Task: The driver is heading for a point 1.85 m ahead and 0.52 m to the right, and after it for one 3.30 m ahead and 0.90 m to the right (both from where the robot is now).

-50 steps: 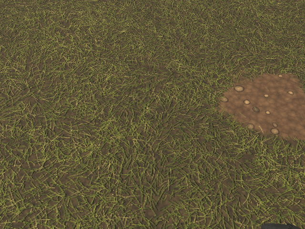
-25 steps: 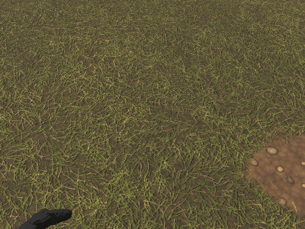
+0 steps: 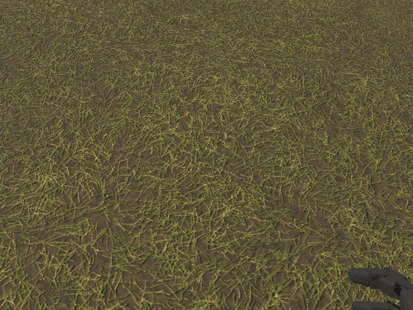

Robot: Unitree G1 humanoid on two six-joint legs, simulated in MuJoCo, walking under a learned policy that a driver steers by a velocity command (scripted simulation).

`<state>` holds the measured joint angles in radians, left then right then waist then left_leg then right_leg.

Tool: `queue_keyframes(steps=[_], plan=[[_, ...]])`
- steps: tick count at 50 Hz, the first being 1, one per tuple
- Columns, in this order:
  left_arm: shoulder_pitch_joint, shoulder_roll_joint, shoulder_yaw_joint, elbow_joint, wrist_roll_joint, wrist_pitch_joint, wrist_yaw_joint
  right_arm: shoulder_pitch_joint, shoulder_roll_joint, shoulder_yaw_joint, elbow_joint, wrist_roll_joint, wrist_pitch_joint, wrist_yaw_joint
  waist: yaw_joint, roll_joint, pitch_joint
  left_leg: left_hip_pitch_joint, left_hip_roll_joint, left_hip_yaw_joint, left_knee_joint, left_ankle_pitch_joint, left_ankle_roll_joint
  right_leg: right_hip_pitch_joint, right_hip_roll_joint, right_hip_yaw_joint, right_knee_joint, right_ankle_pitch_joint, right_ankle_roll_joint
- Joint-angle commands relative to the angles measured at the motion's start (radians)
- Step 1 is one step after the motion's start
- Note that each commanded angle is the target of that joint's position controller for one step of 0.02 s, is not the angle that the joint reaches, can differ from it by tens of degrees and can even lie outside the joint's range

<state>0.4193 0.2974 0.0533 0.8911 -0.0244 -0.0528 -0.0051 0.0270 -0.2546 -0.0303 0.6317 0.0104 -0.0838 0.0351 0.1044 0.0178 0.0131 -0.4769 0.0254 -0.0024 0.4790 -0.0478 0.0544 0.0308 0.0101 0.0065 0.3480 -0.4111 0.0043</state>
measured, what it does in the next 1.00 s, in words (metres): walks ahead, turning right: right foot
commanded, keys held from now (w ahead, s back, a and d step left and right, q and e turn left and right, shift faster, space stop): w+e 0.78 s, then w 0.22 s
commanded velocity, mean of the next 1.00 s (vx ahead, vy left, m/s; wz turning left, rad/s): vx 0.50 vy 0.00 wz -0.43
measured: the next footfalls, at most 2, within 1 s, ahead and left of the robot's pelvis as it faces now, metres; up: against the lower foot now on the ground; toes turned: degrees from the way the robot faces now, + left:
right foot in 0.54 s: +0.42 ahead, -0.16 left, +0.00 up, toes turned -19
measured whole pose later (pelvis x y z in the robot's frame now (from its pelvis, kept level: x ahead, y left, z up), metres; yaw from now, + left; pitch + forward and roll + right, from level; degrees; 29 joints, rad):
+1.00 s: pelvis +0.54 -0.11 +0.00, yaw -29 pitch +2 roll -1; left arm 0.37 0.29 0.07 0.76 -0.02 -0.04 0.01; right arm 0.05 -0.28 -0.04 0.71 0.00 -0.11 0.03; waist 0.08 0.03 0.01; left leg -0.49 0.01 -0.03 0.48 0.00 0.00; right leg -0.03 0.09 0.16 0.42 -0.41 -0.05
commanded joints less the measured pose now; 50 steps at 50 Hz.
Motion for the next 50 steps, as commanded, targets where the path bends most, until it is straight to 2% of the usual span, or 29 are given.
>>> queue_keyframes(steps=[1,2,3,4,5,6,8,11,14,17,21,24,25,26,27,28,29,30,31,32,33,35,37,39,42,44,47,49,50], plan=[[0.006,0.047,-0.008,-0.096,0.023,-0.02,0.004,0.401,-0.29,-0.102,0.019,-0.033,-0.006,-0.025,-0.224,0.122,-0.337,0.837,0.3,-0.372,0.019,-0.018,0.174,-0.523,-0.041,0.003,0.644,0.347,-0.04],[0.047,0.034,-0.017,-0.085,0.007,-0.036,0.001,0.435,-0.254,-0.094,0.036,-0.019,0.003,-0.023,-0.219,0.27,-0.435,0.907,0.409,-0.677,-0.113,-0.182,0.252,-0.707,0.025,0.084,0.852,-0.17,-0.024],[-0.023,0.136,0.014,-0.092,-0.018,-0.041,-0.001,0.389,-0.189,-0.073,0.037,-0.013,0.005,-0.023,-0.227,0.16,-0.28,0.785,0.372,-0.585,-0.15,-0.279,0.209,-0.792,-0.031,0.13,0.934,-0.131,-0.029],[-0.094,0.141,0.018,-0.112,-0.024,-0.041,-0.002,0.326,-0.158,-0.062,0.034,-0.01,0.005,-0.025,-0.204,0.121,-0.167,0.65,0.333,-0.448,-0.177,-0.27,0.175,-0.805,-0.075,0.102,0.92,-0.044,-0.033],[-0.125,0.127,0.019,-0.117,-0.013,-0.035,0.0,0.261,-0.13,-0.052,0.037,-0.013,0.001,-0.021,-0.171,0.078,-0.089,0.52,0.29,-0.353,-0.223,-0.219,0.157,-0.774,-0.105,0.088,0.871,0.027,-0.026],[-0.119,0.117,0.026,-0.111,-0.004,-0.022,0.004,0.215,-0.101,-0.044,0.039,-0.017,-0.009,-0.018,-0.138,0.094,-0.049,0.43,0.256,-0.274,-0.262,-0.163,0.142,-0.728,-0.132,0.095,0.826,0.08,-0.022],[-0.078,0.07,0.022,-0.096,-0.006,0.005,0.005,0.175,-0.094,-0.048,0.055,-0.023,-0.026,-0.015,-0.098,0.097,-0.022,0.326,0.234,-0.174,-0.322,-0.072,0.141,-0.65,-0.144,0.094,0.807,0.139,-0.007],[-0.122,0.052,0.024,-0.118,-0.002,0.022,0.008,0.176,-0.116,-0.059,0.087,-0.03,-0.04,-0.023,-0.087,0.054,0.011,0.317,0.234,-0.057,-0.353,0.06,0.145,-0.707,-0.145,0.116,0.738,0.248,0.01],[-0.19,0.038,0.021,-0.141,0.003,0.015,-0.006,0.191,-0.134,-0.064,0.113,-0.029,-0.035,-0.035,-0.103,0.038,0.026,0.349,0.21,0.052,-0.359,0.118,0.126,-0.718,-0.136,0.099,0.567,0.41,0.009],[-0.302,0.017,0.008,-0.18,0.006,0.01,-0.026,0.227,-0.163,-0.072,0.136,-0.02,-0.025,-0.045,-0.148,0.017,0.059,0.381,0.216,0.121,-0.368,0.123,0.112,-0.696,-0.125,0.033,0.412,0.496,-0.005],[-0.406,0.02,0.004,-0.243,0.005,0.012,-0.049,0.289,-0.191,-0.084,0.175,-0.001,0.004,-0.048,-0.18,0.012,0.09,0.536,0.261,0.16,-0.313,0.196,0.097,-0.746,-0.111,-0.013,0.307,0.414,-0.042],[-0.378,0.055,0.022,-0.269,0.005,0.017,-0.06,0.274,-0.227,-0.094,0.178,0.01,0.028,-0.056,-0.135,0.056,0.035,0.602,0.269,0.201,-0.158,0.591,0.065,-0.635,-0.039,-0.092,0.288,0.263,-0.094],[-0.306,0.081,0.038,-0.259,0.003,0.02,-0.059,0.265,-0.24,-0.097,0.175,0.012,0.037,-0.06,-0.089,0.073,-0.015,0.599,0.261,0.214,-0.04,0.743,0.052,-0.532,0.002,-0.12,0.291,0.215,-0.117],[-0.167,0.124,0.064,-0.227,0.001,0.021,-0.052,0.246,-0.242,-0.095,0.17,0.016,0.044,-0.064,-0.008,0.062,-0.087,0.541,0.23,0.238,0.149,0.774,0.026,-0.336,0.046,-0.131,0.234,0.25,-0.151],[0.003,0.201,0.101,-0.185,0.0,0.029,-0.033,0.252,-0.219,-0.084,0.158,0.005,0.039,-0.068,0.069,-0.004,-0.178,0.328,0.188,0.241,0.428,0.551,-0.019,-0.028,0.006,-0.01,0.193,0.286,-0.2],[-0.003,0.321,0.12,-0.183,-0.011,0.027,-0.02,0.352,-0.06,-0.034,0.103,-0.039,0.012,-0.05,-0.05,-0.287,-0.25,-0.156,-0.011,0.186,0.8,-0.427,-0.091,0.333,-0.266,0.534,0.141,0.197,-0.388],[0.028,0.257,0.098,-0.218,0.0,0.012,-0.023,0.273,-0.113,-0.034,0.092,-0.005,-0.032,-0.035,0.012,-0.184,-0.409,-0.285,-0.066,-0.066,0.937,-0.561,-0.083,0.415,-0.355,0.845,-0.029,0.048,-0.458],[-0.004,0.195,0.08,-0.211,0.01,-0.001,-0.025,0.159,-0.17,-0.049,0.06,0.037,-0.055,-0.025,0.035,-0.125,-0.269,-0.371,-0.009,-0.094,0.924,-0.467,-0.055,0.332,-0.326,0.701,-0.058,0.1,-0.393],[-0.064,0.165,0.071,-0.215,0.006,-0.008,-0.024,0.138,-0.16,-0.044,0.053,0.03,-0.067,-0.028,-0.007,-0.062,-0.174,-0.347,0.036,-0.089,0.834,-0.377,-0.039,0.186,-0.282,0.575,-0.055,0.174,-0.353],[-0.138,0.129,0.059,-0.229,0.005,-0.009,-0.022,0.138,-0.162,-0.048,0.066,0.003,-0.067,-0.036,-0.054,-0.024,-0.105,-0.281,0.068,-0.085,0.741,-0.329,-0.044,0.035,-0.242,0.475,-0.064,0.283,-0.323],[-0.183,0.103,0.049,-0.248,0.018,-0.01,-0.017,0.157,-0.174,-0.057,0.072,-0.011,-0.057,-0.037,-0.091,-0.042,-0.082,-0.202,0.089,-0.091,0.69,-0.294,-0.052,-0.07,-0.214,0.414,-0.084,0.378,-0.315],[-0.203,0.109,0.05,-0.261,0.019,-0.012,-0.01,0.181,-0.156,-0.058,0.072,-0.021,-0.033,-0.036,-0.122,-0.045,-0.063,-0.138,0.09,-0.076,0.611,-0.267,-0.08,-0.175,-0.189,0.362,-0.117,0.47,-0.317],[-0.183,0.138,0.057,-0.254,0.015,-0.014,0.002,0.145,-0.126,-0.049,0.058,-0.027,-0.019,-0.038,-0.12,-0.042,-0.036,-0.128,0.076,-0.053,0.499,-0.196,-0.111,-0.25,-0.162,0.297,-0.131,0.528,-0.312],[-0.156,0.156,0.063,-0.244,0.009,-0.01,0.013,0.065,-0.101,-0.037,0.036,-0.028,-0.016,-0.037,-0.092,-0.057,-0.014,-0.105,0.051,-0.044,0.333,-0.048,-0.127,-0.291,-0.119,0.245,-0.129,0.491,-0.277],[-0.106,0.144,0.058,-0.221,0.007,-0.005,0.019,-0.024,-0.082,-0.024,0.023,-0.016,-0.024,-0.021,-0.04,-0.092,-0.012,-0.02,0.012,-0.026,0.135,0.16,-0.126,-0.305,-0.098,0.21,-0.122,0.382,-0.232],[-0.064,0.139,0.056,-0.196,0.004,-0.006,0.016,-0.061,-0.096,-0.026,0.012,-0.006,-0.031,-0.012,-0.021,-0.099,-0.002,-0.015,0.01,-0.04,0.084,0.184,-0.111,-0.257,-0.128,0.243,-0.102,0.338,-0.224],[-0.038,0.139,0.055,-0.175,0.006,-0.001,0.017,-0.074,-0.131,-0.038,-0.001,-0.006,-0.041,-0.002,-0.026,-0.112,0.01,-0.038,0.01,-0.053,0.026,0.088,-0.067,-0.14,-0.184,0.307,-0.032,0.35,-0.21],[-0.052,0.144,0.057,-0.17,0.01,0.006,0.018,-0.016,-0.148,-0.047,0.011,-0.007,-0.047,-0.003,-0.065,-0.137,0.005,0.026,-0.003,-0.029,-0.002,0.008,-0.031,-0.101,-0.196,0.323,0.029,0.459,-0.19],[-0.063,0.128,0.051,-0.174,0.011,0.008,0.017,0.074,-0.171,-0.061,0.037,-0.012,-0.05,-0.007,-0.112,-0.13,-0.041,0.149,-0.021,-0.006,-0.031,0.006,-0.003,-0.101,-0.154,0.297,0.126,0.595,-0.169]])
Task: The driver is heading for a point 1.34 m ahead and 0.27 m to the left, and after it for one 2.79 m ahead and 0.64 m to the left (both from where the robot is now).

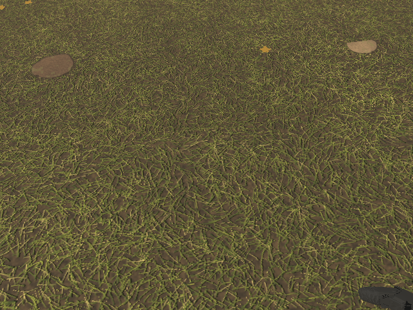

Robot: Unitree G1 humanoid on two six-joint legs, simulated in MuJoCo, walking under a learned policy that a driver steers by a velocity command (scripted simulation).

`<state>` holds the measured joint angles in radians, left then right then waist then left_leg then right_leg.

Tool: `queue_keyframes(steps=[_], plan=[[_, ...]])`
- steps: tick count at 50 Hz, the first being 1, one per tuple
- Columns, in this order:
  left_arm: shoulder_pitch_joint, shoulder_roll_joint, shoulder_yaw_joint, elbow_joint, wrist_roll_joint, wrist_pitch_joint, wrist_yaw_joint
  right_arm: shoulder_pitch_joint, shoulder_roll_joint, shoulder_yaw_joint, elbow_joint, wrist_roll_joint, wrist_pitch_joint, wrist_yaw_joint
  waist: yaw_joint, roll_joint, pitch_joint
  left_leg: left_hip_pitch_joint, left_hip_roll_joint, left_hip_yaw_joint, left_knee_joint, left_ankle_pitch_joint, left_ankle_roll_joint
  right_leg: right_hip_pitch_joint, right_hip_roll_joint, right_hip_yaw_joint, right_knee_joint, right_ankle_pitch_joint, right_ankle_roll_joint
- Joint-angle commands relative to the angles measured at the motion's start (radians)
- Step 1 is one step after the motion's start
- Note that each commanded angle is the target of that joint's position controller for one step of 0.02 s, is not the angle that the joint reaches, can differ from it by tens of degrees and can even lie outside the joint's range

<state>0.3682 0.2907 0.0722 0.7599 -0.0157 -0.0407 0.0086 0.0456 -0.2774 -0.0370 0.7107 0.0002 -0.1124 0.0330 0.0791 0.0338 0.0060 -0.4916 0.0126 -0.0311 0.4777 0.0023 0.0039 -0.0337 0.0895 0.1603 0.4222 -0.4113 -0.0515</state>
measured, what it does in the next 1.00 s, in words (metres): walks ahead: left foot, then right foot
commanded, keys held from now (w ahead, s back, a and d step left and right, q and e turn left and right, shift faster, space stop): w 0.48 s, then w+q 0.52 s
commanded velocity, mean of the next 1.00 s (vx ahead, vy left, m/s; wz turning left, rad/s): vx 0.50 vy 0.00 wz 0.13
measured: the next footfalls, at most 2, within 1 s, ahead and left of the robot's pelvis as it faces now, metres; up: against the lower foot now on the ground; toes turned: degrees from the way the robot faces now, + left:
left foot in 0.02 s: +0.18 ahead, +0.12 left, +0.00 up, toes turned -1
right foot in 0.54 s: +0.46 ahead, -0.13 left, +0.00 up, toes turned -2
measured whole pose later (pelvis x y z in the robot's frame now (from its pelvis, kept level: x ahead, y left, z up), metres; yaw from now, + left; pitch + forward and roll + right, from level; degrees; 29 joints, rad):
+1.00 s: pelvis +0.54 +0.00 +0.00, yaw +12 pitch +1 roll -2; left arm 0.39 0.23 0.04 0.89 0.09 -0.12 -0.04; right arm 0.14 -0.25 -0.02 0.79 -0.07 -0.05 0.08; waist 0.06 0.03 0.00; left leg -0.65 0.08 -0.02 0.69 0.00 0.04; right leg 0.13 0.00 -0.26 0.19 -0.33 0.01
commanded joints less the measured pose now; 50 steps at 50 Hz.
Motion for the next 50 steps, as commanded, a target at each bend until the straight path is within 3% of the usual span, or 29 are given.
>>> queue_keyframes(steps=[1,2,3,4,5,6,7,8,10,13,17,22,24,25,26,27,28,29,30,31,32,34,36,39,44,45,46,48,50], plan=[[-0.018,0.099,0.016,-0.056,0.011,-0.004,0.002,0.194,-0.187,-0.068,-0.02,-0.014,-0.025,-0.01,-0.15,-0.104,-0.159,0.39,0.083,-0.061,0.006,-0.016,0.105,-0.112,-0.179,0.092,0.262,0.581,-0.081],[0.104,0.037,-0.005,-0.065,0.004,-0.015,0.002,0.329,-0.277,-0.092,0.004,-0.025,-0.02,-0.012,-0.143,0.115,-0.327,0.77,0.295,-0.418,-0.003,-0.115,0.254,-0.424,-0.044,-0.011,0.623,0.284,-0.002],[0.128,0.047,-0.01,-0.061,-0.011,-0.025,0.001,0.392,-0.24,-0.088,0.045,0.003,-0.009,0.001,-0.153,0.275,-0.35,0.857,0.383,-0.744,-0.169,-0.401,0.32,-0.651,0.005,-0.004,0.811,-0.164,0.025],[0.023,0.136,0.011,-0.07,-0.023,-0.029,0.0,0.341,-0.167,-0.066,0.035,0.019,-0.006,0.0,-0.174,0.138,-0.193,0.75,0.357,-0.678,-0.201,-0.551,0.271,-0.747,-0.056,0.028,0.884,-0.113,0.018],[-0.071,0.143,0.011,-0.094,-0.017,-0.03,0.0,0.273,-0.139,-0.054,0.021,0.009,0.002,-0.004,-0.164,0.06,-0.097,0.621,0.317,-0.543,-0.211,-0.5,0.233,-0.751,-0.103,-0.018,0.868,-0.031,0.013],[-0.118,0.129,0.01,-0.108,-0.001,-0.033,-0.002,0.227,-0.118,-0.044,0.018,-0.001,0.008,-0.005,-0.141,0.025,-0.023,0.497,0.275,-0.446,-0.238,-0.394,0.226,-0.732,-0.138,-0.045,0.807,0.031,0.015],[-0.119,0.118,0.013,-0.107,0.009,-0.033,-0.004,0.199,-0.098,-0.036,0.017,-0.009,0.007,-0.006,-0.113,0.038,-0.003,0.425,0.242,-0.381,-0.258,-0.305,0.216,-0.686,-0.171,-0.048,0.743,0.08,0.017],[-0.099,0.099,0.011,-0.101,0.007,-0.03,-0.006,0.189,-0.091,-0.032,0.019,-0.013,0.006,-0.007,-0.095,0.06,-0.003,0.382,0.214,-0.332,-0.278,-0.239,0.21,-0.637,-0.185,-0.057,0.708,0.105,0.021],[-0.084,0.066,0.004,-0.093,0.007,-0.025,-0.007,0.2,-0.101,-0.034,0.032,-0.003,0.0,-0.009,-0.083,0.07,-0.011,0.353,0.198,-0.258,-0.306,-0.127,0.223,-0.615,-0.194,-0.082,0.643,0.13,0.035],[-0.172,0.043,-0.008,-0.121,0.014,-0.027,-0.006,0.227,-0.143,-0.045,0.054,0.005,0.003,-0.018,-0.101,0.038,0.006,0.357,0.195,-0.177,-0.336,-0.005,0.232,-0.645,-0.205,-0.102,0.47,0.255,0.06],[-0.296,0.021,-0.019,-0.145,0.008,-0.039,-0.02,0.283,-0.162,-0.046,0.086,0.016,0.016,-0.025,-0.147,0.033,0.025,0.362,0.16,-0.078,-0.336,0.037,0.197,-0.577,-0.173,-0.136,0.232,0.454,0.067],[-0.409,0.037,-0.017,-0.186,-0.003,-0.05,-0.044,0.358,-0.176,-0.049,0.134,0.023,0.041,-0.029,-0.17,0.039,0.058,0.482,0.221,-0.095,-0.283,0.066,0.18,-0.574,-0.145,-0.141,0.111,0.427,0.036],[-0.384,0.059,-0.01,-0.185,-0.001,-0.054,-0.05,0.351,-0.192,-0.055,0.142,0.024,0.052,-0.034,-0.139,0.051,0.04,0.531,0.239,-0.097,-0.225,0.173,0.162,-0.518,-0.129,-0.151,0.079,0.357,0.008],[-0.323,0.079,0.002,-0.171,0.003,-0.057,-0.048,0.339,-0.199,-0.056,0.142,0.027,0.057,-0.036,-0.096,0.054,0.005,0.522,0.224,-0.088,-0.146,0.315,0.147,-0.405,-0.105,-0.169,0.05,0.342,-0.011],[-0.186,0.12,0.025,-0.131,0.009,-0.057,-0.041,0.33,-0.186,-0.049,0.14,0.026,0.06,-0.037,-0.024,0.037,-0.082,0.473,0.177,-0.058,0.01,0.409,0.123,-0.198,-0.091,-0.181,0.028,0.363,-0.04],[0.0,0.188,0.046,-0.097,0.023,-0.056,-0.029,0.316,-0.141,-0.029,0.112,0.006,0.056,-0.038,0.053,-0.028,-0.232,0.284,0.123,-0.026,0.28,0.222,0.087,0.116,-0.238,-0.039,0.082,0.405,-0.1],[0.069,0.268,0.064,-0.078,0.026,-0.046,-0.026,0.445,-0.022,0.008,0.096,0.004,0.037,-0.033,0.01,-0.285,-0.377,-0.118,-0.042,0.027,0.65,-0.393,0.017,0.471,-0.493,0.392,0.025,0.241,-0.244],[0.091,0.177,0.042,-0.078,0.019,-0.041,-0.024,0.407,-0.105,-0.012,0.115,0.024,0.023,-0.03,0.048,-0.242,-0.388,-0.222,-0.029,-0.104,0.783,-0.579,0.02,0.437,-0.505,0.526,-0.07,0.104,-0.24],[0.029,0.139,0.026,-0.075,0.017,-0.042,-0.021,0.316,-0.166,-0.033,0.084,0.047,0.018,-0.027,0.042,-0.185,-0.225,-0.284,0.017,-0.104,0.815,-0.507,0.026,0.31,-0.47,0.373,-0.097,0.105,-0.194],[-0.04,0.117,0.018,-0.077,0.018,-0.044,-0.021,0.261,-0.158,-0.033,0.071,0.045,0.018,-0.03,0.011,-0.138,-0.139,-0.262,0.062,-0.075,0.78,-0.42,0.024,0.172,-0.429,0.252,-0.127,0.17,-0.169],[-0.095,0.087,0.01,-0.074,0.022,-0.048,-0.025,0.238,-0.146,-0.037,0.068,0.031,0.025,-0.032,-0.018,-0.118,-0.073,-0.231,0.088,-0.07,0.73,-0.361,0.018,0.058,-0.392,0.167,-0.169,0.229,-0.156],[-0.151,0.058,0.006,-0.063,0.028,-0.066,-0.029,0.285,-0.109,-0.039,0.084,0.031,0.053,-0.034,-0.074,-0.149,-0.038,-0.127,0.119,-0.076,0.686,-0.29,0.008,-0.072,-0.35,0.048,-0.239,0.299,-0.143],[-0.166,0.066,0.012,-0.043,0.028,-0.08,-0.027,0.285,-0.075,-0.037,0.082,0.031,0.075,-0.035,-0.094,-0.126,-0.008,-0.129,0.124,-0.078,0.659,-0.249,-0.005,-0.124,-0.349,-0.038,-0.281,0.374,-0.15],[-0.145,0.09,0.022,-0.009,0.034,-0.082,-0.016,0.219,-0.066,-0.039,0.054,0.024,0.083,-0.033,-0.087,-0.094,0.023,-0.202,0.123,-0.095,0.547,-0.118,-0.018,-0.102,-0.348,-0.136,-0.302,0.453,-0.148],[-0.105,0.129,0.033,0.027,0.023,-0.066,0.001,0.06,-0.035,-0.023,0.002,0.018,0.071,-0.001,-0.031,-0.068,0.067,-0.176,0.103,-0.007,0.276,0.076,-0.001,-0.055,-0.335,-0.281,-0.309,0.477,-0.115],[0.031,-0.005,-0.022,0.062,0.15,-0.091,-0.041,0.141,0.009,0.022,0.043,-0.124,0.061,0.042,-0.034,-0.054,0.049,-0.246,0.106,-0.023,0.289,0.086,0.013,0.056,-0.415,-0.246,-0.319,0.457,-0.19],[0.067,0.011,-0.016,0.089,0.143,-0.098,-0.053,0.134,0.003,0.009,0.041,-0.119,0.056,0.053,-0.032,-0.067,0.081,-0.323,0.117,-0.059,0.273,0.052,0.021,0.151,-0.439,-0.241,-0.304,0.482,-0.197],[0.034,0.069,-0.011,0.084,0.116,-0.095,-0.055,0.044,-0.038,0.001,0.017,-0.087,0.045,0.055,-0.028,-0.065,0.079,-0.316,0.083,-0.006,0.206,0.017,0.043,0.2,-0.405,-0.296,-0.291,0.509,-0.166],[0.051,0.089,-0.013,0.098,0.109,-0.08,-0.047,-0.016,-0.039,0.007,-0.007,-0.074,0.046,0.051,-0.018,-0.1,0.087,-0.247,0.049,0.04,0.177,-0.057,0.066,0.202,-0.4,-0.336,-0.283,0.533,-0.145]])
Keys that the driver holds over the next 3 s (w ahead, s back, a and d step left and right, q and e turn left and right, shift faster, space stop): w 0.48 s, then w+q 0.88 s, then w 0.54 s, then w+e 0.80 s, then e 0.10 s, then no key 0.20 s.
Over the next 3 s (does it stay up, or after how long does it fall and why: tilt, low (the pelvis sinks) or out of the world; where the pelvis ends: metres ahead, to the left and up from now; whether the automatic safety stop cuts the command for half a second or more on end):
stays up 1.60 0.44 -0.18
